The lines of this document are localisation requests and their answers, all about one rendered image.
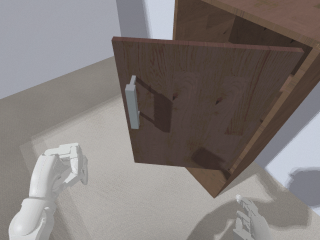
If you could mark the left robot hand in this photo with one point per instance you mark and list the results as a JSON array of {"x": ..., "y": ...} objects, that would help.
[{"x": 67, "y": 162}]

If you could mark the handle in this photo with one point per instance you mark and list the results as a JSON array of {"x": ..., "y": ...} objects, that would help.
[{"x": 132, "y": 103}]

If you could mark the right robot hand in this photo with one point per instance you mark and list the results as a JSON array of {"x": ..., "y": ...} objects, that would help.
[{"x": 256, "y": 227}]

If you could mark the robot left forearm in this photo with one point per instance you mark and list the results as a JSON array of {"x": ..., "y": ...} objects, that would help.
[{"x": 34, "y": 221}]

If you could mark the cupboard door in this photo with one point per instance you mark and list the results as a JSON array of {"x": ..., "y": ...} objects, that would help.
[{"x": 198, "y": 102}]

